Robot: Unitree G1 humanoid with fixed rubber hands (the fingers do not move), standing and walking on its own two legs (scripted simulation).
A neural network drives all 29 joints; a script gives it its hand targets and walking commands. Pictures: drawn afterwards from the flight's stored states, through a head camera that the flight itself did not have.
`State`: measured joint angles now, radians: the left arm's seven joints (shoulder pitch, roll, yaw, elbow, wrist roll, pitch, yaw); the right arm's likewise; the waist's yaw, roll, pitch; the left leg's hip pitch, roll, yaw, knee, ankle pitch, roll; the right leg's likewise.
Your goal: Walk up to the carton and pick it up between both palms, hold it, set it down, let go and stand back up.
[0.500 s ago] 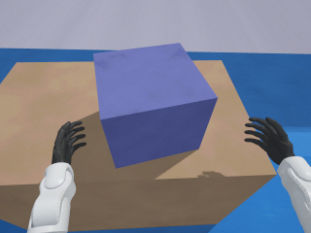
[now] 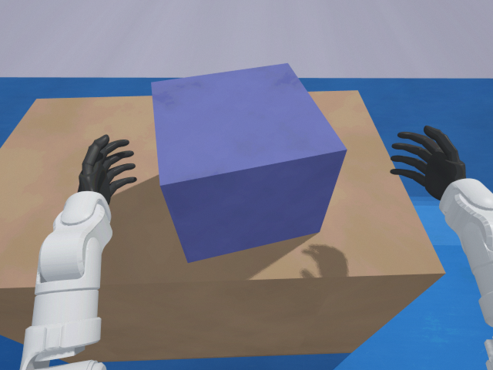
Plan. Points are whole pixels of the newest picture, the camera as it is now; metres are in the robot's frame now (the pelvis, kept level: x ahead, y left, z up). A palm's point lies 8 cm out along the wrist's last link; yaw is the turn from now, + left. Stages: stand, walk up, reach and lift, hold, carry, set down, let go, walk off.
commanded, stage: reach and lift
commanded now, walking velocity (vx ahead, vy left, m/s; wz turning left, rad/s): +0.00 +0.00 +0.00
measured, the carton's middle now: (239, 160) +0.49 +0.07 +0.04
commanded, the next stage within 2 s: none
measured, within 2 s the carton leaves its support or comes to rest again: neither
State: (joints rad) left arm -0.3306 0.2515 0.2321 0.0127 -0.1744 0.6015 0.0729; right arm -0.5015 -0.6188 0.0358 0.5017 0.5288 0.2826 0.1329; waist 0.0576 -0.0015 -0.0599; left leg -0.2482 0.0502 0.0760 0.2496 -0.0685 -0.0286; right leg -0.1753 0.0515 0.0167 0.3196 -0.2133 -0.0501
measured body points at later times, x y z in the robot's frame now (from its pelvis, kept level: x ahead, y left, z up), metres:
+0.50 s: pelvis -0.01 +0.01 +0.00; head +0.02 +0.00 +0.45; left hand +0.39 +0.28 +0.20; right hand +0.46 -0.22 +0.20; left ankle +0.03 +0.14 -0.75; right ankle -0.04 -0.08 -0.75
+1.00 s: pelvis -0.01 +0.01 -0.01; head +0.03 +0.02 +0.44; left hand +0.43 +0.29 +0.20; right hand +0.49 -0.21 +0.22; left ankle +0.03 +0.14 -0.75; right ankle -0.04 -0.08 -0.75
